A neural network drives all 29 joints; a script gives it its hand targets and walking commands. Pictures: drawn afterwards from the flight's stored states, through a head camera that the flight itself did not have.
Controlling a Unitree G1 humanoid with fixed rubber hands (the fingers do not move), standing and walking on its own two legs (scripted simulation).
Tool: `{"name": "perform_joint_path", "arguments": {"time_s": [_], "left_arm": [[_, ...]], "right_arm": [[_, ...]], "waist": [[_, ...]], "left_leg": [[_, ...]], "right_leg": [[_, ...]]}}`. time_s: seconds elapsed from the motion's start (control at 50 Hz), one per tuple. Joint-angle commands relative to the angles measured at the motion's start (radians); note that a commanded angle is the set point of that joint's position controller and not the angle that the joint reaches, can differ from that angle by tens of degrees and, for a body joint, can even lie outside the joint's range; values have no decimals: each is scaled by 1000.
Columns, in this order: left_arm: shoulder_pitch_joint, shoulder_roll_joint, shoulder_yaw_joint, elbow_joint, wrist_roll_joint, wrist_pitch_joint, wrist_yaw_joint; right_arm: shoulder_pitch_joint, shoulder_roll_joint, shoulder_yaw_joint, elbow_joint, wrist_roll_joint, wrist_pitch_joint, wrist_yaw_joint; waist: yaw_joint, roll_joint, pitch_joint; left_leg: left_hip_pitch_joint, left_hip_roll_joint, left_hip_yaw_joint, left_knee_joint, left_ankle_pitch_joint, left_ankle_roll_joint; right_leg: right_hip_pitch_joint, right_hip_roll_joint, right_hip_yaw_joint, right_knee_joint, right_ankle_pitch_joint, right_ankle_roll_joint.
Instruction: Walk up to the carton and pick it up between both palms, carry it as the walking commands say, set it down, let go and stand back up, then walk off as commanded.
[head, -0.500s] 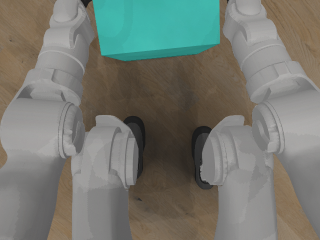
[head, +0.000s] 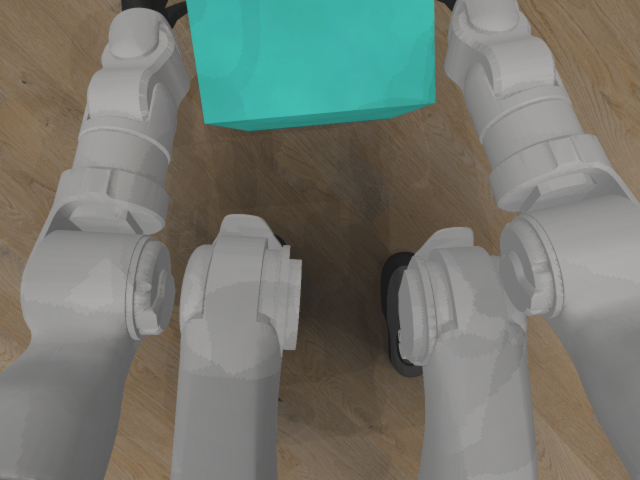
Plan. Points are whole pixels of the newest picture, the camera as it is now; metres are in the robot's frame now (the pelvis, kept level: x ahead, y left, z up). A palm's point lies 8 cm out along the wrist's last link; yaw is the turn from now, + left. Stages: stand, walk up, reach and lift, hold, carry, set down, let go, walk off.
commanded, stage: reach and lift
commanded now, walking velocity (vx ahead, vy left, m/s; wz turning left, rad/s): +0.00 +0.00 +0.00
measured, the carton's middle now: (312, 32) +0.53 +0.06 -0.24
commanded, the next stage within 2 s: none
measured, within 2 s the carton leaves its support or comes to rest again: leaves its support in 0.02 s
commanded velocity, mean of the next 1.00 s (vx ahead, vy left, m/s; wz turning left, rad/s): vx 0.00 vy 0.00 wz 0.00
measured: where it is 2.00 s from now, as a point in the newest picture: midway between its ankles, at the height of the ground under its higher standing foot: (334, 324)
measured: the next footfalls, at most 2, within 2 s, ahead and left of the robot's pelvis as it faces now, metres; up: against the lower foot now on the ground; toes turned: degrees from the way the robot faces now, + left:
none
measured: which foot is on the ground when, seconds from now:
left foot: down 0.00-1.00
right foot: down 0.00-1.00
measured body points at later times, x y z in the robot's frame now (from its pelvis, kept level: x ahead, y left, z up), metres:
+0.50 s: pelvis -0.02 +0.01 +0.03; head +0.34 +0.04 +0.29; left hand +0.53 +0.21 -0.11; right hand +0.56 -0.08 -0.11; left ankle +0.13 +0.13 -0.32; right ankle +0.11 -0.11 -0.32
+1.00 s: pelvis -0.03 +0.00 +0.07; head +0.32 +0.04 +0.34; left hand +0.51 +0.21 -0.04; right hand +0.54 -0.08 -0.05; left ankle +0.13 +0.13 -0.32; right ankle +0.11 -0.11 -0.32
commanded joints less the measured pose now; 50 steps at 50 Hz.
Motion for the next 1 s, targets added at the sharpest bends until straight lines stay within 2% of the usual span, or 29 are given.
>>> {"name": "perform_joint_path", "arguments": {"time_s": [0.0,0.02,0.04,0.06,0.1,0.12,0.16,0.2,0.26,0.28,0.3,0.36,0.38,0.42,0.44,0.46,0.5,0.58,0.6,0.62,0.64,0.66,0.72,0.74,0.76,0.82,0.88,0.92,0.98], "left_arm": [[-754,-996,-287,-438,-59,-24,-310],[-731,-1030,-307,-448,-77,-10,-309],[-761,-981,-303,-423,-63,-13,-310],[-758,-1008,-294,-462,-59,3,-310],[-789,-1014,-324,-465,-64,18,-305],[-758,-1024,-294,-412,-24,33,-305],[-809,-1010,-325,-482,-34,41,-293],[-795,-1041,-309,-435,-22,55,-293],[-785,-1122,-315,-424,-10,89,-304],[-791,-1111,-309,-419,-6,100,-306],[-784,-1130,-330,-433,-19,108,-310],[-765,-1144,-331,-444,-6,125,-310],[-823,-1135,-328,-493,-19,117,-305],[-824,-1134,-336,-500,-5,135,-301],[-835,-1129,-351,-465,-12,142,-303],[-781,-1136,-328,-472,-18,152,-310],[-778,-1131,-333,-463,8,151,-317],[-785,-1163,-350,-536,4,173,-311],[-696,-1215,-348,-480,15,189,-310],[-701,-1197,-364,-505,21,194,-316],[-700,-1242,-372,-500,0,199,-322],[-807,-1128,-385,-633,1,184,-317],[-757,-1142,-377,-579,28,207,-312],[-732,-1173,-398,-580,6,214,-306],[-712,-1197,-390,-545,4,215,-300],[-767,-1169,-353,-551,34,219,-305],[-693,-1162,-327,-523,62,229,-307],[-756,-1166,-347,-568,32,235,-310],[-755,-1176,-324,-595,46,239,-322]], "right_arm": [[-675,1140,292,-433,107,-57,254],[-730,1123,315,-518,115,-57,256],[-724,1101,289,-416,111,-44,258],[-737,1081,281,-452,98,-42,260],[-737,1076,308,-490,96,-34,257],[-764,1046,255,-418,85,-25,271],[-794,1060,274,-468,107,-13,273],[-757,1061,285,-441,80,5,276],[-808,1060,269,-483,61,23,288],[-845,1065,250,-450,61,31,290],[-804,1078,252,-446,55,39,296],[-830,1106,287,-498,61,59,304],[-826,1095,267,-500,65,56,302],[-841,1069,290,-543,62,65,305],[-760,1106,272,-447,38,80,306],[-845,1071,275,-582,56,75,303],[-775,1092,253,-473,21,89,310],[-866,1121,335,-612,76,100,311],[-812,1153,330,-598,68,102,303],[-809,1135,322,-626,63,98,299],[-819,1113,325,-610,49,109,296],[-770,1149,357,-625,68,116,292],[-790,1120,314,-627,60,125,288],[-838,1106,352,-691,76,127,291],[-806,1111,341,-666,48,129,284],[-768,1111,289,-541,22,146,293],[-771,1153,316,-620,27,146,293],[-743,1159,302,-551,11,171,288],[-777,1193,320,-589,29,176,295]], "waist": [[93,-24,-2076],[109,-11,-2115],[96,0,-2021],[54,-29,-2053],[48,3,-2104],[94,57,-2024],[52,59,-2097],[67,23,-2080],[30,60,-2109],[55,62,-2085],[0,61,-2127],[40,42,-2196],[10,72,-2227],[29,58,-2280],[-11,31,-2197],[-4,27,-2240],[-9,29,-2185],[66,56,-2381],[20,18,-2393],[43,75,-2383],[1,31,-2385],[37,18,-2448],[20,66,-2407],[56,54,-2474],[-4,38,-2412],[18,48,-2285],[67,41,-2370],[7,-17,-2334],[41,7,-2393]], "left_leg": [[815,-79,114,-195,546,36],[815,-92,130,-186,594,33],[806,-67,115,-200,520,34],[815,-77,112,-203,517,35],[838,-69,124,-205,484,25],[814,-72,126,-229,420,31],[892,-69,118,-230,406,34],[891,-69,120,-248,391,21],[886,-74,129,-267,354,17],[916,-79,119,-278,378,18],[926,-79,117,-268,376,16],[971,-83,116,-280,461,19],[998,-76,112,-285,439,22],[1024,-78,108,-283,459,20],[955,-74,106,-294,418,13],[954,-81,109,-305,415,24],[956,-80,99,-308,377,31],[1058,-89,126,-312,487,14],[1037,-88,112,-322,484,16],[1014,-91,108,-321,490,18],[1042,-89,105,-333,485,14],[1040,-88,111,-321,522,10],[1056,-84,111,-357,458,17],[1133,-94,113,-368,500,9],[1065,-97,116,-365,451,11],[1036,-85,95,-393,393,18],[1038,-98,106,-409,393,23],[1022,-97,104,-437,360,21],[1031,-105,115,-441,368,32]], "right_leg": [[732,31,-75,-238,477,-28],[751,39,-56,-258,526,-32],[679,23,-71,-252,441,-23],[709,27,-78,-257,438,-29],[740,24,-76,-269,419,-37],[631,15,-92,-261,333,-35],[634,18,-95,-271,304,-32],[642,20,-87,-302,281,-35],[670,18,-91,-320,268,-44],[613,19,-110,-314,270,-39],[643,18,-98,-325,266,-46],[675,25,-103,-324,347,-39],[678,23,-109,-319,329,-41],[684,23,-109,-310,337,-46],[673,20,-99,-340,304,-54],[725,32,-105,-335,331,-38],[656,25,-113,-330,276,-39],[744,24,-101,-359,358,-34],[798,32,-104,-364,367,-37],[782,27,-93,-354,391,-39],[811,28,-103,-370,385,-33],[856,28,-89,-362,440,-34],[813,36,-100,-385,376,-26],[826,33,-105,-398,382,-27],[814,39,-95,-416,346,-33],[757,24,-87,-436,296,-36],[816,30,-79,-441,307,-34],[831,31,-96,-468,283,-29],[881,33,-72,-485,306,-30]]}}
